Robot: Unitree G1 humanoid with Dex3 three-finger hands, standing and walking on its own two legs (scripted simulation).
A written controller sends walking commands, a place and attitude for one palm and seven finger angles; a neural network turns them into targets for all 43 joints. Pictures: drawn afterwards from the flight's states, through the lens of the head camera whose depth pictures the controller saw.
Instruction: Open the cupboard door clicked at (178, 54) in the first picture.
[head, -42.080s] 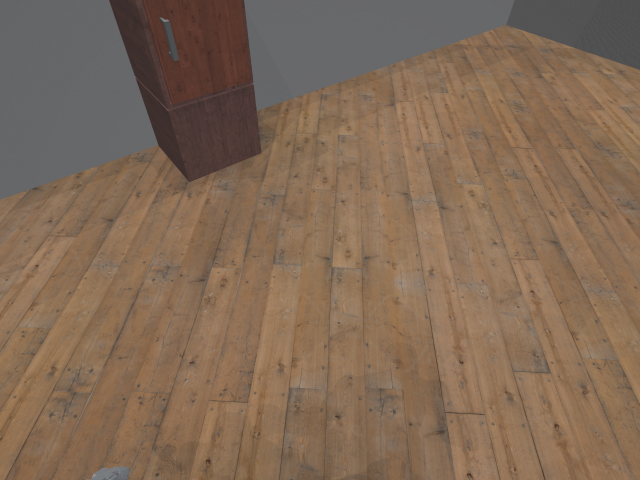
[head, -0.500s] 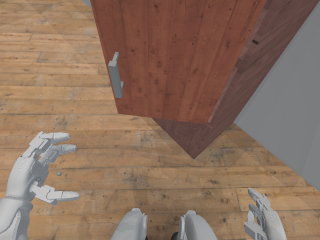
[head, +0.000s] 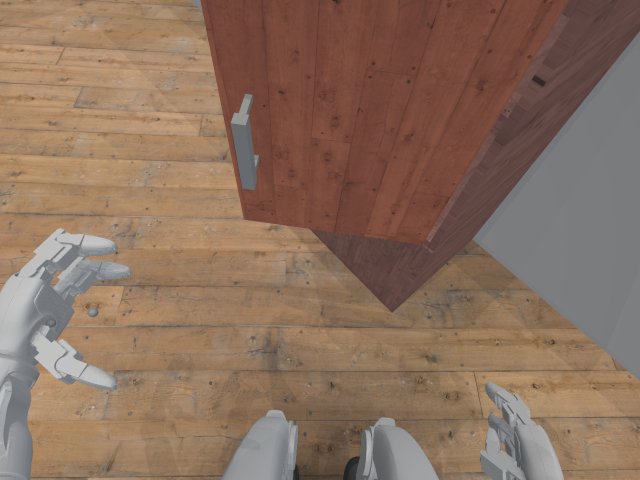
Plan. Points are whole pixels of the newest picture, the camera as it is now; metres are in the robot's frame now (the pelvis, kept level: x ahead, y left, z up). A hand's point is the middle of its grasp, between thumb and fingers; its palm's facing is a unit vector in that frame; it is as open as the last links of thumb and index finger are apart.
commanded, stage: raise the hand with hooked fingers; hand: left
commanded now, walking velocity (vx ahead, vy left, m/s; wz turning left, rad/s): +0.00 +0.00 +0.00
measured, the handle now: (248, 144) +0.56 +0.15 +0.02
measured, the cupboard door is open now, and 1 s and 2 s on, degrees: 42 42 42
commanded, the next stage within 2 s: move the hooked fingers beside the handle in 0.46 s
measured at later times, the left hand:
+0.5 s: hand (108, 314) +0.28 +0.26 +0.04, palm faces -0.05 -1.00 -0.04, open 14.0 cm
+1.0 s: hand (145, 258) +0.35 +0.24 +0.03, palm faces -0.07 -1.00 -0.03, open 14.0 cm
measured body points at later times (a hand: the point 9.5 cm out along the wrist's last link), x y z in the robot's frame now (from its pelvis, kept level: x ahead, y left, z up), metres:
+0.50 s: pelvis +0.00 -0.01 +0.00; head +0.10 +0.01 +0.44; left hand +0.28 +0.31 +0.04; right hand +0.18 -0.26 -0.08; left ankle +0.02 +0.06 -0.63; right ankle +0.04 -0.12 -0.63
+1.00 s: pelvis +0.00 -0.01 +0.00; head +0.12 +0.01 +0.43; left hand +0.35 +0.30 +0.04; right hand +0.15 -0.27 -0.09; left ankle +0.02 +0.06 -0.63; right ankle +0.04 -0.12 -0.63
